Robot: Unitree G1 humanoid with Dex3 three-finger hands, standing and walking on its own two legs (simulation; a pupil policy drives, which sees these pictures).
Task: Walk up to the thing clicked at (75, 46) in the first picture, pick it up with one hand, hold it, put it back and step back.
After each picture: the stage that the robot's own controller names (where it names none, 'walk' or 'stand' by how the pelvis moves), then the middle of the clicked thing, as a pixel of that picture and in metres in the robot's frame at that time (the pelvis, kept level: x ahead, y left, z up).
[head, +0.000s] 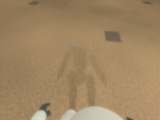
stand; (75, 46) +1.43 +0.34 -0.72
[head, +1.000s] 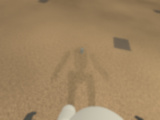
walk; (81, 50) +1.32 +0.12 -0.70
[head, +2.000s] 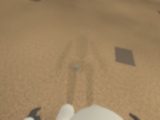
walk; (76, 67) +0.82 +0.14 -0.70
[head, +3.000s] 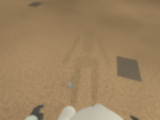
walk; (70, 85) +0.49 +0.21 -0.71
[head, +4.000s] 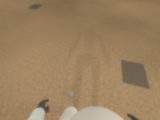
stand; (72, 95) +0.35 +0.19 -0.71
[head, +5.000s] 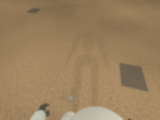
stand; (71, 99) +0.33 +0.19 -0.72
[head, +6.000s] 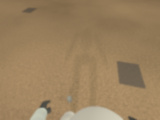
stand; (69, 99) +0.31 +0.21 -0.72
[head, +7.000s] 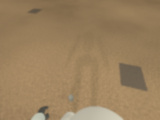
stand; (71, 98) +0.34 +0.19 -0.73
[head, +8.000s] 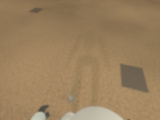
stand; (71, 98) +0.33 +0.19 -0.73
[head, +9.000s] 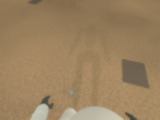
go down; (72, 93) +0.35 +0.18 -0.72
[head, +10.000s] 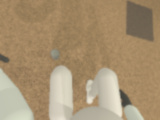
go down; (55, 54) +0.43 +0.23 -0.29
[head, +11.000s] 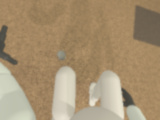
close in; (61, 55) +0.43 +0.22 -0.30
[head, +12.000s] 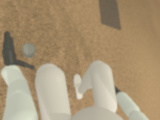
close in; (29, 51) +0.42 +0.27 -0.23
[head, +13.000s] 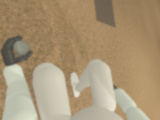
close; (22, 49) +0.41 +0.28 -0.22
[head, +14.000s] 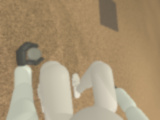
lift; (33, 55) +0.37 +0.24 -0.22
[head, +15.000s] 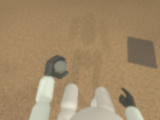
lift; (61, 69) +0.32 +0.18 +0.00
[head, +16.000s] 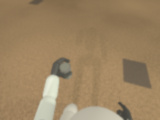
hold; (66, 71) +0.32 +0.17 +0.02
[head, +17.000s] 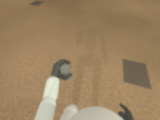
hold; (66, 72) +0.31 +0.17 +0.02
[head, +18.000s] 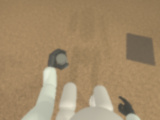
crouch; (62, 61) +0.39 +0.18 -0.06
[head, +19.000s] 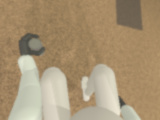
lower; (37, 47) +0.44 +0.26 -0.17
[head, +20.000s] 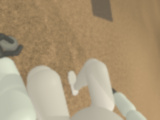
lower; (11, 47) +0.43 +0.30 -0.23
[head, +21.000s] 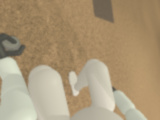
lower; (13, 46) +0.43 +0.29 -0.23
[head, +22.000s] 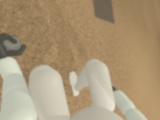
lower; (14, 46) +0.43 +0.29 -0.23
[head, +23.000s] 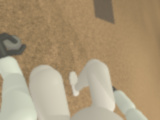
lower; (14, 46) +0.43 +0.29 -0.23
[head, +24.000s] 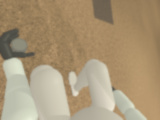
open; (19, 48) +0.42 +0.27 -0.23
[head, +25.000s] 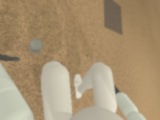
stand; (35, 46) +0.42 +0.26 -0.25
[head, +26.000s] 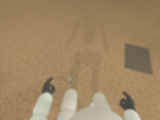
stand; (70, 79) +0.39 +0.18 -0.58
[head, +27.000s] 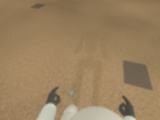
stand; (72, 94) +0.37 +0.18 -0.67
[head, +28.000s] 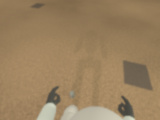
stand; (72, 94) +0.37 +0.17 -0.67
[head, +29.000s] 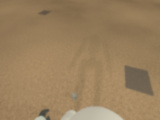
stand; (74, 96) +0.39 +0.17 -0.72
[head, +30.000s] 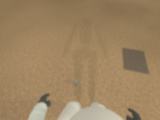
walk; (76, 82) +0.45 +0.13 -0.70
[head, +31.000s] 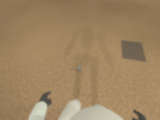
walk; (79, 68) +0.69 +0.17 -0.70
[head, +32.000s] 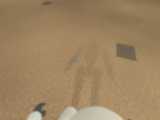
stand; (78, 59) +1.03 +0.20 -0.70
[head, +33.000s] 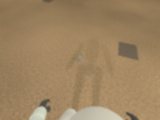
stand; (80, 58) +1.04 +0.17 -0.72
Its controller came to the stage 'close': yes
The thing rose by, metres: 0.72
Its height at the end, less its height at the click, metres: +0.00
